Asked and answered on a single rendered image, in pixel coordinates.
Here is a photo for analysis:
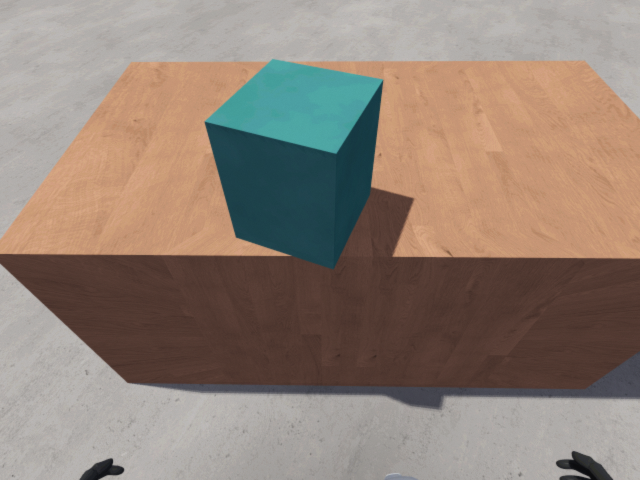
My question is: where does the left robot hand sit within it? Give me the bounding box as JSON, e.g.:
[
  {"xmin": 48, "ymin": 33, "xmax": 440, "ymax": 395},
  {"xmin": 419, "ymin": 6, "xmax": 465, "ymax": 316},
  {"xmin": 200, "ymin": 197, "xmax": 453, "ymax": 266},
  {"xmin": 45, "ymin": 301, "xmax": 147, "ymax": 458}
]
[{"xmin": 79, "ymin": 458, "xmax": 124, "ymax": 480}]

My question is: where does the carton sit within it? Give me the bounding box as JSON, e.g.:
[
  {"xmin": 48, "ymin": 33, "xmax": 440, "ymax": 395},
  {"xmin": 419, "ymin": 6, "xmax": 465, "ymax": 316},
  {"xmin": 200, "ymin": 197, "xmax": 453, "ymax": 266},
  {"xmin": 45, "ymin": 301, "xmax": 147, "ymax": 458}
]
[{"xmin": 204, "ymin": 59, "xmax": 383, "ymax": 269}]

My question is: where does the pedestal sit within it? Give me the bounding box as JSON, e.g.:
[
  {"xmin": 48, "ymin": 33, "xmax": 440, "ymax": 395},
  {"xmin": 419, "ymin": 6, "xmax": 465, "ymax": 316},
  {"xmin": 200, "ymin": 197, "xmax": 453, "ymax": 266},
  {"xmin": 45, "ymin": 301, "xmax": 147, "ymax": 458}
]
[{"xmin": 0, "ymin": 61, "xmax": 640, "ymax": 389}]

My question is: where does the right robot hand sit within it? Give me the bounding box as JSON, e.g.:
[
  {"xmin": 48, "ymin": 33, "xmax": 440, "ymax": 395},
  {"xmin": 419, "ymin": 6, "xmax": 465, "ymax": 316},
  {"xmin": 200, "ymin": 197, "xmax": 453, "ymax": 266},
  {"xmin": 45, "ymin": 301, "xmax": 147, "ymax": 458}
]
[{"xmin": 556, "ymin": 451, "xmax": 613, "ymax": 480}]

